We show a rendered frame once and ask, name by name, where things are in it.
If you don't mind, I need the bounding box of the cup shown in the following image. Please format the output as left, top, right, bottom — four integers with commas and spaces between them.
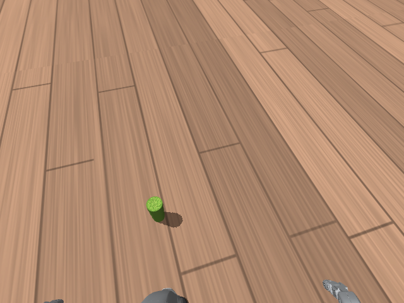
146, 196, 165, 222

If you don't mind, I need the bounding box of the right robot hand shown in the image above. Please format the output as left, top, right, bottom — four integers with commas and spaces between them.
323, 280, 361, 303

